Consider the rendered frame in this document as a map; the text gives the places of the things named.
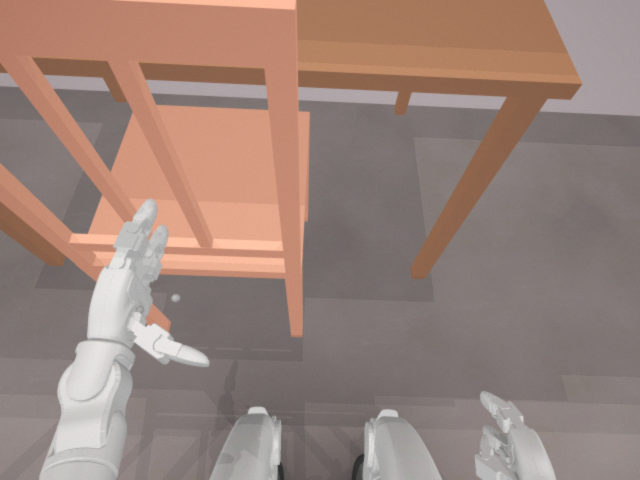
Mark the robot thigh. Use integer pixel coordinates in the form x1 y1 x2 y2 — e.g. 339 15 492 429
364 416 442 480
209 413 281 480

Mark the chair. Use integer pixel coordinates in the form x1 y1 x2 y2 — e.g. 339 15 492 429
0 0 310 337

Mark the robot right hand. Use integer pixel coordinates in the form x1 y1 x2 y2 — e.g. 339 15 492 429
474 391 556 480

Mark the right robot thigh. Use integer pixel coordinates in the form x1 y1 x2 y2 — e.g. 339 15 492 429
364 416 442 480

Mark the robot left hand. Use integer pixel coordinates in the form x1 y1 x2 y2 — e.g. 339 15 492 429
87 198 210 367

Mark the table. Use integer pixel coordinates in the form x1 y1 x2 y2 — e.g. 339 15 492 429
0 0 582 279

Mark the left robot forearm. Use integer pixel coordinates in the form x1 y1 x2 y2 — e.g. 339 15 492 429
39 338 135 480

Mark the left robot thigh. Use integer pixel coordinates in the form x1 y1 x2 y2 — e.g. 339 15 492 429
209 413 281 480

